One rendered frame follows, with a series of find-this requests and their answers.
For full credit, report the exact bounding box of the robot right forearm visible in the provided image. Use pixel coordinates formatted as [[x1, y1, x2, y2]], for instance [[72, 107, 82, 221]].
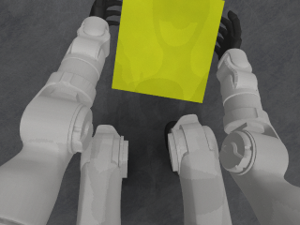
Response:
[[216, 48, 281, 141]]

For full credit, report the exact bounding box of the right robot hand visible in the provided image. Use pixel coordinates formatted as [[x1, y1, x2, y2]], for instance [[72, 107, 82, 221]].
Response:
[[214, 10, 242, 61]]

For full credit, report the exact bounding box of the right robot shin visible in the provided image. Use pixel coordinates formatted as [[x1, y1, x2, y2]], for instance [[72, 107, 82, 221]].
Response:
[[173, 114, 219, 157]]

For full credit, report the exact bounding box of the carton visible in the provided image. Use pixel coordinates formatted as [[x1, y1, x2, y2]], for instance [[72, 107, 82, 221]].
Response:
[[112, 0, 225, 103]]

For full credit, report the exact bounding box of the robot right upper arm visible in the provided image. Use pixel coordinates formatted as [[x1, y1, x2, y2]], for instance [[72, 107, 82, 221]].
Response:
[[218, 129, 300, 225]]

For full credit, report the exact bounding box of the left robot thigh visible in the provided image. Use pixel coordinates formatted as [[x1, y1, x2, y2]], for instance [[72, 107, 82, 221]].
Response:
[[76, 132, 128, 225]]

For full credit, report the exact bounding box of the robot left forearm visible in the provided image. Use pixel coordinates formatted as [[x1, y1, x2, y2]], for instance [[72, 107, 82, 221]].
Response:
[[20, 16, 111, 140]]

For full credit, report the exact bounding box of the robot left upper arm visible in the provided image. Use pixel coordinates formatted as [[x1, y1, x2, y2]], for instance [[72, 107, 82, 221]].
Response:
[[0, 96, 94, 225]]

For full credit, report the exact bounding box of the left robot hand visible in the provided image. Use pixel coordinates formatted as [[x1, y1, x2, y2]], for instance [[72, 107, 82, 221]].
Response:
[[89, 0, 123, 26]]

